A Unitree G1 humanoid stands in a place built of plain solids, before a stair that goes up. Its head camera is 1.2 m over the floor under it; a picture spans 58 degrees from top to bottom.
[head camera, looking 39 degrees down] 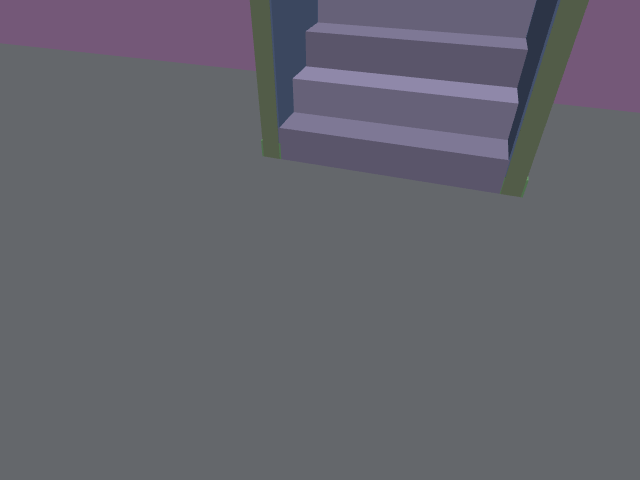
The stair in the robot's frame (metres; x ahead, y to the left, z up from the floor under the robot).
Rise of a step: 0.19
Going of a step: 0.23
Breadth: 1.20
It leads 18 degrees to the right of straight ahead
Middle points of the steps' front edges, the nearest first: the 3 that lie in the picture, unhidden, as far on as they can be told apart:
2.03 -0.34 0.19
2.25 -0.41 0.38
2.47 -0.48 0.58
